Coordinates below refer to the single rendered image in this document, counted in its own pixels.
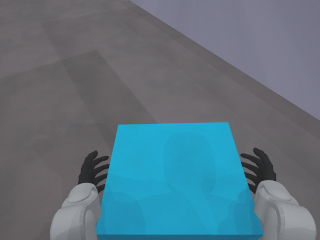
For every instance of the robot left hand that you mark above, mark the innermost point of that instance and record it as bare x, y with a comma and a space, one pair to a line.
88, 172

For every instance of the robot right hand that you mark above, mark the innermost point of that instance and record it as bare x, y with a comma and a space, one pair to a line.
263, 172

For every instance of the robot right forearm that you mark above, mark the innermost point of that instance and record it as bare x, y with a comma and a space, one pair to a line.
281, 214

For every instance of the robot left forearm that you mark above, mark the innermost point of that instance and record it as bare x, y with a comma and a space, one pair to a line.
77, 218

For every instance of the carton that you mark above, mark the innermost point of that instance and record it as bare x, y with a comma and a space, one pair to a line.
176, 181

